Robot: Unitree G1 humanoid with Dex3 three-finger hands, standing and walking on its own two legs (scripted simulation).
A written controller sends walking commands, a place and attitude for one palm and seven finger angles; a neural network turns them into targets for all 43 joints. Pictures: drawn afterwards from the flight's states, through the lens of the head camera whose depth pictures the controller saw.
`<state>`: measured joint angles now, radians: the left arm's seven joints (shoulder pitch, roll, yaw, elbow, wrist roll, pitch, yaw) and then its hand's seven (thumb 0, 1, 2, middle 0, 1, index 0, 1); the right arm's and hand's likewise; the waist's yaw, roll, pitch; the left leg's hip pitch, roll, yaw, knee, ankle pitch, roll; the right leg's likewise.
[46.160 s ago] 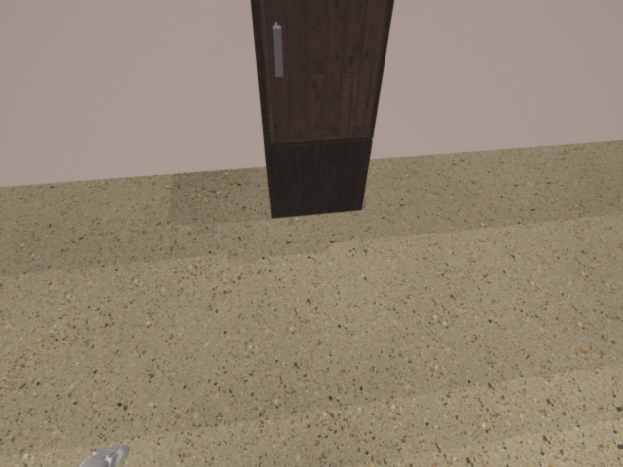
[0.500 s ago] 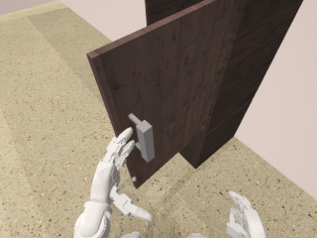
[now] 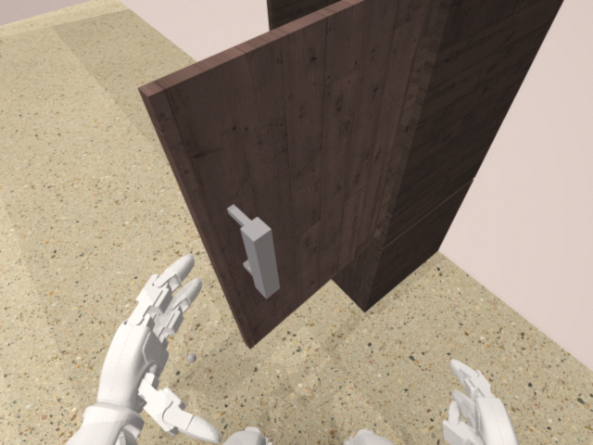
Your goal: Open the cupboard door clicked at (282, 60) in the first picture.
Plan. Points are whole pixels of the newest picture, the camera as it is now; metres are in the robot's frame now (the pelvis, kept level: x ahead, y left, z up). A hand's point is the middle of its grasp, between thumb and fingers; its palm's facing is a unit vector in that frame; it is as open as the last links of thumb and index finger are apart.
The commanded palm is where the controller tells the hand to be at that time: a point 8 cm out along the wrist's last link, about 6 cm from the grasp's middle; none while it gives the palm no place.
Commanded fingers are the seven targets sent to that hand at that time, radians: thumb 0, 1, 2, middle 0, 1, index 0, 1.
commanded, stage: draw the hand back to the body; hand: left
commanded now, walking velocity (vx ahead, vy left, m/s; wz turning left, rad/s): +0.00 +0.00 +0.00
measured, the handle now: (252, 251) +0.35 +0.08 +0.08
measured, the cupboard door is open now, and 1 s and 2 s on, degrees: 94 94 94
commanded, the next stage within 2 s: step back with the hand held close in 1.54 s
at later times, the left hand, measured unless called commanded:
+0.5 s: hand (104, 350) +0.20 +0.20 +0.13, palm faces -0.05 -0.99 -0.12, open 16.1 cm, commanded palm +0.17 +0.25 +0.15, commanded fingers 0.00 -0.22 0.42 -0.16 -0.30 -0.16 -0.30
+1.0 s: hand out of the picture +0.22 +0.27 +0.20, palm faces +0.35 -0.85 -0.40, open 11.0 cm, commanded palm +0.17 +0.32 +0.22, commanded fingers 0.00 0.65 0.80 -0.19 -0.30 -0.19 -0.30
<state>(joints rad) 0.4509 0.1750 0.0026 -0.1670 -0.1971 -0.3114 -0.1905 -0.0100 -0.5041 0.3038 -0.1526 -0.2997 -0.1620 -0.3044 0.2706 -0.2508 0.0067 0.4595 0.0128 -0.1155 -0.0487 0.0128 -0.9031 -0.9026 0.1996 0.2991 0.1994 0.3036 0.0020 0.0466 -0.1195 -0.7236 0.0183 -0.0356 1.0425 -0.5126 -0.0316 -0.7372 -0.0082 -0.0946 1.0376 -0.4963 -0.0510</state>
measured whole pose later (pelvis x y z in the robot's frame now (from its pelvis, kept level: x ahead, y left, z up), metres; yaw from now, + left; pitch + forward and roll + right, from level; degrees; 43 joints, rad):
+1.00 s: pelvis +0.02 +0.04 +0.07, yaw -2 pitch -2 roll -1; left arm 0.50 0.33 0.23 -0.41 -0.04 -0.06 0.13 0.00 0.31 0.65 -0.18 -0.30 -0.19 -0.30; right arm 0.23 -0.22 0.05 0.62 0.00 -0.14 -0.10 0.01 -0.90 -0.90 0.20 0.30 0.20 0.30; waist 0.06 0.06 -0.01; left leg -0.16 -0.01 0.02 0.53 -0.33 0.03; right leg -0.18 -0.02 -0.04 0.50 -0.28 0.01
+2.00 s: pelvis -0.01 +0.04 +0.07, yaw -3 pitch +0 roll -1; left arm 0.56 0.42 0.38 -0.46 -0.04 -0.15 0.11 0.02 0.88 0.90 -0.21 -0.30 -0.21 -0.30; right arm 0.16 -0.24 -0.02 0.58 0.00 -0.02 -0.09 0.01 -0.90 -0.90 0.20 0.30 0.20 0.30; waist 0.01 0.03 0.05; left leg -0.22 0.00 0.05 0.45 -0.22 0.02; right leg -0.24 -0.01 -0.02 0.41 -0.16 0.01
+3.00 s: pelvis -0.18 +0.04 +0.07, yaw -3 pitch +2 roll -2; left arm 0.53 0.52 0.45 -0.56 -0.04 -0.21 0.11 0.02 0.88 0.90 -0.21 -0.30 -0.22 -0.30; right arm 0.09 -0.19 0.00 0.59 -0.01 -0.12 -0.06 0.01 -0.90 -0.90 0.20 0.30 0.20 0.30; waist 0.00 -0.04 0.08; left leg -0.34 0.01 0.05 0.41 -0.10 0.05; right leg -0.36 0.08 0.03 0.78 -0.46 0.00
